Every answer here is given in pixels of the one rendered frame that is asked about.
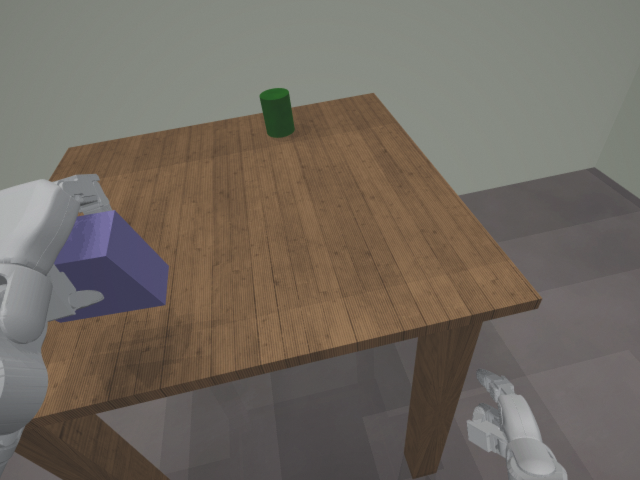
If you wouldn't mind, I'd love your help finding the right robot hand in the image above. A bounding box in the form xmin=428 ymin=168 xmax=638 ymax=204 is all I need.
xmin=467 ymin=369 xmax=543 ymax=458

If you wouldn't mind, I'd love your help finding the sponge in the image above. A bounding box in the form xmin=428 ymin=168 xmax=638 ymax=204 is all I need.
xmin=46 ymin=210 xmax=169 ymax=323

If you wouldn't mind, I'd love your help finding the left robot hand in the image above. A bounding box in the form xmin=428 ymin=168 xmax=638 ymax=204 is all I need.
xmin=0 ymin=174 xmax=112 ymax=322

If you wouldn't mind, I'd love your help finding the robot left forearm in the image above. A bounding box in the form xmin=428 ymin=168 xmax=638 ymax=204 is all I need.
xmin=0 ymin=263 xmax=53 ymax=477

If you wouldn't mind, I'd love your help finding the robot right forearm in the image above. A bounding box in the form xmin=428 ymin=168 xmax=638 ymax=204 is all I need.
xmin=506 ymin=438 xmax=568 ymax=480

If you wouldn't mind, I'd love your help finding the table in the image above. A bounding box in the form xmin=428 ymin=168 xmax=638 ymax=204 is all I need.
xmin=14 ymin=93 xmax=542 ymax=480

